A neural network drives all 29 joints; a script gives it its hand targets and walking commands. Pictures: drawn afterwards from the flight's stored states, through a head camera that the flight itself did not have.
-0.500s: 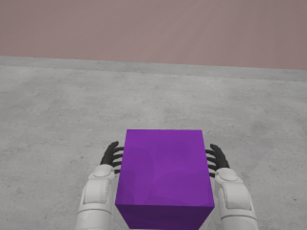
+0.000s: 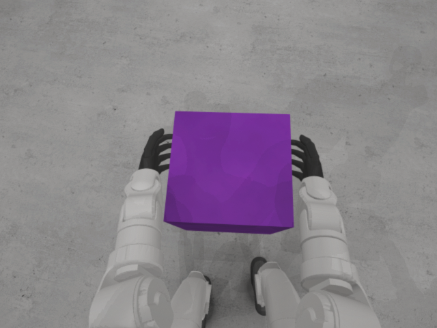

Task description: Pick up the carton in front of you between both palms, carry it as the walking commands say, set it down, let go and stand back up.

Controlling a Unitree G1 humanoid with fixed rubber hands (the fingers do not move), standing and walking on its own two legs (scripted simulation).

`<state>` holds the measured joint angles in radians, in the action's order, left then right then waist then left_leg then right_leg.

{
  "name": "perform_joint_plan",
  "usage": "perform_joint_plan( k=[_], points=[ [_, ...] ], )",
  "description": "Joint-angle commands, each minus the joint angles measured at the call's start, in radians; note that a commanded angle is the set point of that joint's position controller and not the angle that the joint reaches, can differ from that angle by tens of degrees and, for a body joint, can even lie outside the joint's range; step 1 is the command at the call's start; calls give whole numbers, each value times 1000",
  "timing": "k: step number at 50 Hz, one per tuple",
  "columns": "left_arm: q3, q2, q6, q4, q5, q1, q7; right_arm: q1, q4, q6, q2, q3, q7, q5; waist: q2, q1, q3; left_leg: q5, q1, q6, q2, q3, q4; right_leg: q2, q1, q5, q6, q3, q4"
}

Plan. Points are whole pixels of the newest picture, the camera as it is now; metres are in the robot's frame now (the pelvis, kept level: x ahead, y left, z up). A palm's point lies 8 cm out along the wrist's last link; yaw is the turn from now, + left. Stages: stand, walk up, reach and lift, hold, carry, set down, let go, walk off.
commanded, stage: set down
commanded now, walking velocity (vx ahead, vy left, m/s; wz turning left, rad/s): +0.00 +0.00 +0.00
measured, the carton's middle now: (229, 181) +0.39 +0.01 -0.14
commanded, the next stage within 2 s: none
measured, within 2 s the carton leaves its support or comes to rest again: rests again in 1.82 s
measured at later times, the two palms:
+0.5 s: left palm (176, 165) +0.45 +0.14 -0.21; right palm (297, 172) +0.43 -0.16 -0.22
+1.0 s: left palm (193, 170) +0.49 +0.12 -0.36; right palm (291, 175) +0.47 -0.18 -0.37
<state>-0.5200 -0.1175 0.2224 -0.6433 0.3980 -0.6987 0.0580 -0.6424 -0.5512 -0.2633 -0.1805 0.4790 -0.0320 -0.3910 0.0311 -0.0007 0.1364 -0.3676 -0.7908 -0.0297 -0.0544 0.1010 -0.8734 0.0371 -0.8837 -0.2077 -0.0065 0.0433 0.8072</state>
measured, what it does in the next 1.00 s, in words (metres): lowers itself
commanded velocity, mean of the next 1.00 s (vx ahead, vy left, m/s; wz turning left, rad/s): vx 0.00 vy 0.00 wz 0.00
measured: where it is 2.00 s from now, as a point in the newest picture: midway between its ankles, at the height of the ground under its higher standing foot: (231, 306)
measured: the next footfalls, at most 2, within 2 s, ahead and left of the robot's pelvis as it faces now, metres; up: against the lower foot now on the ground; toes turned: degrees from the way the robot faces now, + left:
none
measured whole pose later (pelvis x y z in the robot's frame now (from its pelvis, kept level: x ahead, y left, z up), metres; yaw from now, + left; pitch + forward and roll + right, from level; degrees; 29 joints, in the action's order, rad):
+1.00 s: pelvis -0.04 +0.00 -0.25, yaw +5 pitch +47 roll +4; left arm -0.44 0.04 0.26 -0.78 0.15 -1.21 -0.11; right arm -1.17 -0.72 -0.30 0.10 0.44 -0.05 -0.21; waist 0.06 -0.05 -0.01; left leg -0.63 -2.04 -0.07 -0.17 0.05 -1.84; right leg 0.08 -2.17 -0.43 0.05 0.11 1.78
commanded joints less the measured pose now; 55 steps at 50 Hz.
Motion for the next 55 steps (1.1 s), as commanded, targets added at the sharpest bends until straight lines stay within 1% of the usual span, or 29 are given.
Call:
perform_joint_plan(
  k=[1,3,5,6,8,12,13,15,19,23,29,35,40,48,55],
  points=[
    [512,-790,-102,-40,-162,-480,176,-529,-18,114,-802,-553,141,158,-45,3,-882,186,-239,29,-104,-74,10,60,628,377,26,31,119],
    [610,-820,-113,24,-219,-523,170,-586,47,128,-828,-652,142,207,-40,6,-1101,247,-278,17,-112,-79,-57,64,652,478,25,29,202],
    [686,-835,-106,76,-273,-549,156,-618,104,124,-832,-721,145,246,-43,1,-1270,282,-318,6,-119,-80,-112,68,640,535,24,22,272],
    [708,-843,-97,92,-290,-556,150,-619,116,115,-832,-739,148,256,-45,-5,-1314,285,-337,1,-121,-82,-134,72,607,531,25,15,295],
    [722,-866,-68,93,-303,-562,146,-613,107,89,-833,-744,159,261,-40,-12,-1316,255,-373,-5,-122,-84,-168,81,491,454,29,-2,321],
    [667,-921,5,21,-277,-574,161,-622,20,22,-832,-679,199,238,-20,-26,-1162,117,-424,-6,-118,-86,-211,94,185,197,34,-42,343],
    [646,-928,20,0,-270,-581,166,-631,-3,9,-829,-656,209,229,-19,-31,-1128,92,-453,-7,-118,-87,-221,95,133,159,32,-48,352],
    [605,-930,40,-35,-256,-602,173,-651,-43,-11,-816,-606,228,210,-19,-41,-1089,68,-505,-7,-119,-88,-242,97,49,123,29,-55,374],
    [553,-916,41,-79,-241,-642,162,-692,-94,-14,-790,-546,243,194,-16,-46,-1082,87,-585,-11,-127,-94,-303,100,-73,134,25,-65,439],
    [541,-895,19,-89,-245,-695,134,-737,-115,3,-762,-523,243,203,-16,-51,-1138,119,-642,-17,-135,-102,-379,102,-159,166,29,-72,515],
    [590,-866,-2,-59,-294,-801,89,-826,-102,17,-727,-544,226,249,-18,-59,-1274,135,-693,-28,-149,-122,-500,108,-228,196,42,-85,629],
    [624,-829,2,-40,-340,-906,59,-925,-87,6,-683,-566,208,289,-24,-71,-1350,101,-760,-31,-160,-144,-606,107,-261,184,54,-97,725],
    [602,-795,11,-64,-350,-989,52,-1003,-104,-8,-653,-552,199,300,-35,-78,-1339,47,-847,-27,-165,-161,-680,102,-294,151,61,-101,788],
    [528,-723,15,-132,-347,-1115,53,-1124,-152,-14,-587,-499,199,299,-53,-88,-1261,-39,-1000,-17,-164,-182,-784,88,-348,91,63,-103,880],
    [513,-662,10,-166,-370,-1212,49,-1225,-174,-7,-517,-484,208,318,-58,-98,-1224,-64,-1069,-12,-155,-194,-879,74,-376,84,62,-109,975]
  ],
)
